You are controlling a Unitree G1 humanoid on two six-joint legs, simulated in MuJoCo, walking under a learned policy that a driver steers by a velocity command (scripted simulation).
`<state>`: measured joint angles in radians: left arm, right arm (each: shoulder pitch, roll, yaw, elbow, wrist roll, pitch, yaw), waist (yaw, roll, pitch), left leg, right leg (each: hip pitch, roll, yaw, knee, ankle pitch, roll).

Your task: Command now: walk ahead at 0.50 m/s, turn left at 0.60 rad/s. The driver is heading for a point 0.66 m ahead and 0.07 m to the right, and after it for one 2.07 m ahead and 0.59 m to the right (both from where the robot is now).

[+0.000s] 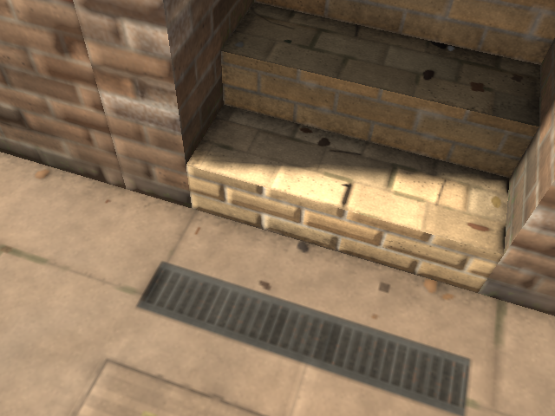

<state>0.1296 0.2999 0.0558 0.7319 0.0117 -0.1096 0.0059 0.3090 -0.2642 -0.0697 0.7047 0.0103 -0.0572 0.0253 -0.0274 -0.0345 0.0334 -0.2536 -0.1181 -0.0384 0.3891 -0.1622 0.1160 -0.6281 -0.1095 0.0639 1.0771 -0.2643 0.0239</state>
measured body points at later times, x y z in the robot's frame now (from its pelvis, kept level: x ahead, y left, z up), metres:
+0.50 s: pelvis +0.28 -0.04 +0.00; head +0.30 -0.04 +0.45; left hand +0.30 +0.25 -0.11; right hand +0.46 -0.27 -0.11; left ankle +0.24 +0.10 -0.66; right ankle +0.31 -0.13 -0.74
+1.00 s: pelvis +0.49 +0.06 +0.01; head +0.52 +0.08 +0.45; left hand +0.55 +0.33 -0.13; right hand +0.60 -0.20 -0.11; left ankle +0.47 +0.13 -0.74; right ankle +0.54 -0.07 -0.67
